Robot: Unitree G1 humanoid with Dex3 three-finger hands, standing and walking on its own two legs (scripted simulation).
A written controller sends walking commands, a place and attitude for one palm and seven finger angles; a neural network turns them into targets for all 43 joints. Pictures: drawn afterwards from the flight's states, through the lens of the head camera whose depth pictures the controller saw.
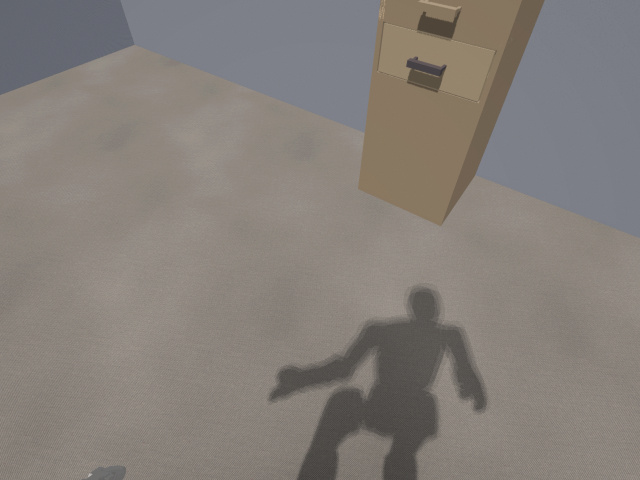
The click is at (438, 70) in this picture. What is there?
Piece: drawer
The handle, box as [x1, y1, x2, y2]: [406, 56, 446, 75]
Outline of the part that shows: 406,65 408,67 435,75 441,74 442,70 445,68 446,65 444,64 440,67 419,61 415,56 412,59 408,59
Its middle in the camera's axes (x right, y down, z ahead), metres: +0.36 -0.59 +1.31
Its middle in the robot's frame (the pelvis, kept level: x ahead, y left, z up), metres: +1.39 -0.29 -0.09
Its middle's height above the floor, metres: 0.68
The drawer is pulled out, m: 0.00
